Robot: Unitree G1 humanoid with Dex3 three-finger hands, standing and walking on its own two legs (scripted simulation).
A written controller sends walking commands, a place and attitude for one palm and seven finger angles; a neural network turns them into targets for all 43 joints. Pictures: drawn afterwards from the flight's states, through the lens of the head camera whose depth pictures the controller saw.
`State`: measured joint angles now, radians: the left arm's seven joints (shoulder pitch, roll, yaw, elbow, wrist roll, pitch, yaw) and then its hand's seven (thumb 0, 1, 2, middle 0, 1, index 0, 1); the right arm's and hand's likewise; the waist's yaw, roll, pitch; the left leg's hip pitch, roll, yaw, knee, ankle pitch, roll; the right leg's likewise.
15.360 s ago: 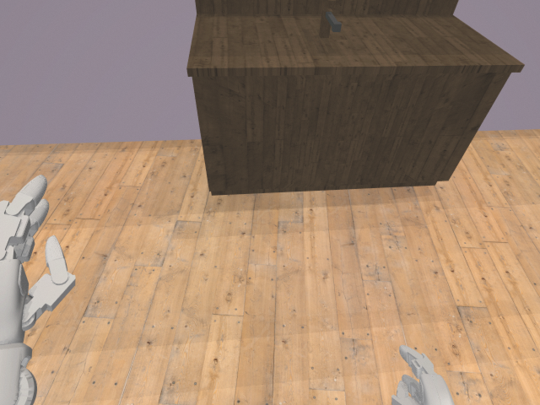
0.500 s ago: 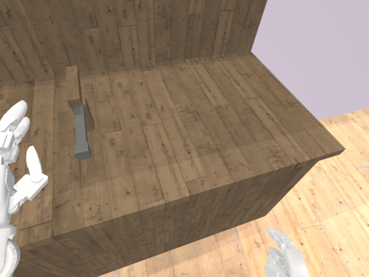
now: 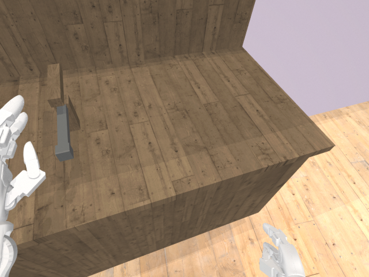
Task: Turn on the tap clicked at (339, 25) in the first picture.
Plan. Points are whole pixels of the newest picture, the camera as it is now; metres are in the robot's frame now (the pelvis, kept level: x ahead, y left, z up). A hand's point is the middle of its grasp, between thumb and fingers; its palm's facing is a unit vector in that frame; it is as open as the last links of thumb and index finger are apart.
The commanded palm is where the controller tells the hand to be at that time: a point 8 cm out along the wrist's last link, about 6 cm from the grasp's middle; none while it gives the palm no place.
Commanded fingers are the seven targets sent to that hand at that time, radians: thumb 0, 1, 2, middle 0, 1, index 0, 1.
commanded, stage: shuffle to correct the standing spot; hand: left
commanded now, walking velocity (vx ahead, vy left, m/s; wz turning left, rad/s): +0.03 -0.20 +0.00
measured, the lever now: (64, 152) +0.34 +0.30 +0.05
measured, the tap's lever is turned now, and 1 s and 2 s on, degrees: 0 0 0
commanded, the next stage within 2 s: come to a stop and stand still in 0.04 s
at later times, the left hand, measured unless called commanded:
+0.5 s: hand (69, 175) +0.23 +0.21 +0.16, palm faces +0.36 -0.84 -0.40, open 7.5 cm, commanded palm +0.17 +0.25 +0.18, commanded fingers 0.00 0.90 0.90 -0.20 -0.30 -0.20 -0.30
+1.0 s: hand (8, 167) +0.23 +0.30 +0.16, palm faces +0.40 -0.83 -0.39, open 7.5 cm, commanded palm +0.16 +0.32 +0.18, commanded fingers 0.00 0.90 0.90 -0.20 -0.30 -0.20 -0.30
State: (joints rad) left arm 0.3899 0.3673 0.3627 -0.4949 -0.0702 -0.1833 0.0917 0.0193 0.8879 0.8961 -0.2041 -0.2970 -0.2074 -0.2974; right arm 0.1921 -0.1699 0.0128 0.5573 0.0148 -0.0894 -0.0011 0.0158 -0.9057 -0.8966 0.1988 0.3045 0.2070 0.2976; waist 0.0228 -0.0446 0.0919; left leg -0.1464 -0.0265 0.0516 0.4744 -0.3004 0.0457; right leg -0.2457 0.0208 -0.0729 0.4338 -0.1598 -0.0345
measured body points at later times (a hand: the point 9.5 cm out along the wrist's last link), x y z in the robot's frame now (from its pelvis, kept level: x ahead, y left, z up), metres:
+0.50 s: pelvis +0.01 -0.03 +0.00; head +0.05 -0.03 +0.45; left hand +0.21 +0.25 +0.18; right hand +0.18 -0.28 -0.08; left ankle -0.02 +0.09 -0.74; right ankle +0.05 -0.10 -0.74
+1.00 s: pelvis +0.01 +0.03 -0.01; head +0.06 +0.07 +0.44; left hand +0.21 +0.34 +0.18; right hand +0.19 -0.19 -0.08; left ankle -0.02 +0.09 -0.74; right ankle +0.05 -0.10 -0.74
